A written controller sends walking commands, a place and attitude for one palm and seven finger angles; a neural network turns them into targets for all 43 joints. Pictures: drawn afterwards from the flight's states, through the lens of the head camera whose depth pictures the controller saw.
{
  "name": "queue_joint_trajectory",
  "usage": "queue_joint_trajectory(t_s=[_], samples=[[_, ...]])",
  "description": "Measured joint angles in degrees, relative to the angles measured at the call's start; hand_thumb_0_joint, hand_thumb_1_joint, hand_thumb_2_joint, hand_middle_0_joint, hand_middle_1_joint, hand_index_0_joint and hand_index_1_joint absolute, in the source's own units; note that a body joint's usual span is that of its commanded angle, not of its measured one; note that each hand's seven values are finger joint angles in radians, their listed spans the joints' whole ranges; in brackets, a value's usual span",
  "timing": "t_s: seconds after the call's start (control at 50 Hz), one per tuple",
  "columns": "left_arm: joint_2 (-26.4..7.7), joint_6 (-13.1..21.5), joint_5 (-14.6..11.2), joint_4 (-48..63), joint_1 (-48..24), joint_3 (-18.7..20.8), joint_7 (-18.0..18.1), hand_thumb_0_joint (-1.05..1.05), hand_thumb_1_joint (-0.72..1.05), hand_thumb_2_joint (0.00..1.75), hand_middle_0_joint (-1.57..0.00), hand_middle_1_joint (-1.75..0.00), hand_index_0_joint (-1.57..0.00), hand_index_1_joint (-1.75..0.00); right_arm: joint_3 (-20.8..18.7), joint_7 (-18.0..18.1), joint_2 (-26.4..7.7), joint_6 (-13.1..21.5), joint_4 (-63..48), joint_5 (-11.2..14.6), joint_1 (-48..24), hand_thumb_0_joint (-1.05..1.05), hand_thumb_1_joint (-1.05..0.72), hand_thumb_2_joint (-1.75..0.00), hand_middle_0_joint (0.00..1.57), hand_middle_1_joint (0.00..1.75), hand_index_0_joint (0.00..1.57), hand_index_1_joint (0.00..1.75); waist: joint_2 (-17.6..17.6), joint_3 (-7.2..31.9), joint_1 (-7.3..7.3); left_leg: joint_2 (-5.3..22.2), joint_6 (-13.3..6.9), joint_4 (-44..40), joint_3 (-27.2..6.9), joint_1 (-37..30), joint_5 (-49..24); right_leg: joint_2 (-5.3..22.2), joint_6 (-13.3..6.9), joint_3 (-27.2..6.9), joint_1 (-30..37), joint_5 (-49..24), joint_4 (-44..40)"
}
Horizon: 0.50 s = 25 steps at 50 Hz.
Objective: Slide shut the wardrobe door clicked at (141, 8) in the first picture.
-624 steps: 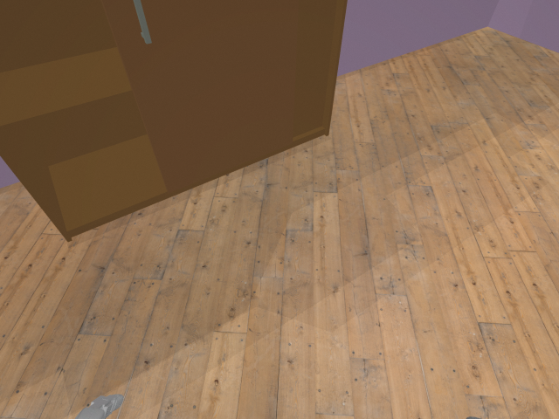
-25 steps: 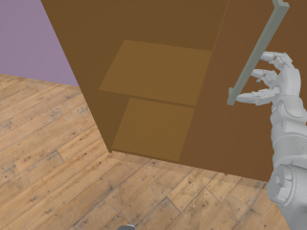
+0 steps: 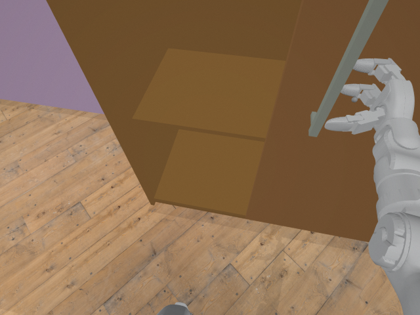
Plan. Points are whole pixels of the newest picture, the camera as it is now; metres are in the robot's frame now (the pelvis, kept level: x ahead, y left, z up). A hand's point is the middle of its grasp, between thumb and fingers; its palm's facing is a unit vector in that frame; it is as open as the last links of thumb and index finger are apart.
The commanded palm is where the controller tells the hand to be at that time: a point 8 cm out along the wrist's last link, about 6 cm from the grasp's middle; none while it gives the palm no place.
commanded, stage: slide the fingers in behind the handle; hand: right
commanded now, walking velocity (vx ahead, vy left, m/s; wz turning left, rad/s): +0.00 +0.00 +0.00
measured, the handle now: (337, 73) +0.54 -0.13 +0.17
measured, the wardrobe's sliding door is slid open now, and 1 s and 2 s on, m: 0.46 0.46 0.46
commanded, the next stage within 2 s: grip the handle and tug to test in 1.66 s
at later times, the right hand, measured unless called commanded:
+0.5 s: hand (346, 107) +0.48 -0.15 +0.14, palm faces +0.03 +1.00 -0.02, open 13.9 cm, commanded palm +0.46 -0.20 +0.14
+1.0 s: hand (324, 102) +0.48 -0.11 +0.14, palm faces +0.01 +1.00 -0.02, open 13.9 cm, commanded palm +0.45 -0.17 +0.14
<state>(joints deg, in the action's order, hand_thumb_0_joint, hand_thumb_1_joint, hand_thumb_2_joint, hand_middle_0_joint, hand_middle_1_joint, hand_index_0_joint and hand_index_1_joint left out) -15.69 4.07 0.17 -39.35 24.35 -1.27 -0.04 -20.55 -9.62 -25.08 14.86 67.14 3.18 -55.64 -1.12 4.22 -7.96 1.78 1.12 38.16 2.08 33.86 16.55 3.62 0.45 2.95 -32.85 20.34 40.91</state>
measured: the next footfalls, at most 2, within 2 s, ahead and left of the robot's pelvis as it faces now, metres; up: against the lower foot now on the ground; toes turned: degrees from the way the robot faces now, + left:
none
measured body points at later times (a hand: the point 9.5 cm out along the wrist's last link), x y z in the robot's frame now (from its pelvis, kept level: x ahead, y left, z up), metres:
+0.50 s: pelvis +0.00 +0.00 +0.00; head +0.05 +0.01 +0.45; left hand +0.05 +0.26 -0.11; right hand +0.47 -0.20 +0.15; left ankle +0.02 +0.14 -0.72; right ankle -0.01 -0.12 -0.72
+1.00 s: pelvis +0.00 +0.01 +0.01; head +0.05 +0.02 +0.45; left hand +0.04 +0.26 -0.12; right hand +0.48 -0.17 +0.15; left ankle +0.02 +0.14 -0.72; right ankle -0.01 -0.12 -0.72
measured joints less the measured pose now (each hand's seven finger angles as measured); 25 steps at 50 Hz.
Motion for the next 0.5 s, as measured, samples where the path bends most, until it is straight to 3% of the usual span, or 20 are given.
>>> queue_joint_trajectory(t_s=[0.34,0.5], samples=[[0.78,-0.43,-0.35,1.09,-0.36,0.06,-0.53,0.01,0.9,0.9,-0.2,-0.3,-0.2,-0.3,0.0,2.22,4.32,-1.48,-7.94,0.94,7.73,-0.01,0.5,-0.3,0.31,1.21,0.31,1.2,-0.4,0.71,0.96,-0.48,0.01,-0.88,-1.13,-3.0,0.15,0.37,0.02,1.18,3.79,0.36,-1.35],[0.35,0.32,-0.83,0.75,-2.14,0.32,0.04,0.01,0.9,0.9,-0.2,-0.3,-0.2,-0.3,3.37,2.6,5.52,-2.11,-8.85,1.71,7.21,-0.01,0.5,-0.3,0.3,1.21,0.31,1.2,-0.45,-0.29,2.13,-0.29,-0.25,-1.41,-0.02,-4.5,0.11,0.18,0.3,0.05,4.72,-0.12,-1.83]])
